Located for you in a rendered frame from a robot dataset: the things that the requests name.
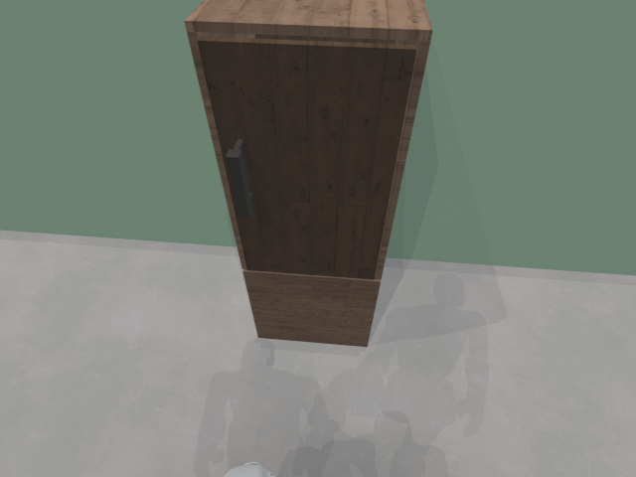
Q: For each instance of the cupboard door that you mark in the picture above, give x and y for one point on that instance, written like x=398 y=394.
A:
x=321 y=125

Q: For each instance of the handle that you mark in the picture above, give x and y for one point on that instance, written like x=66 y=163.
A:
x=238 y=180

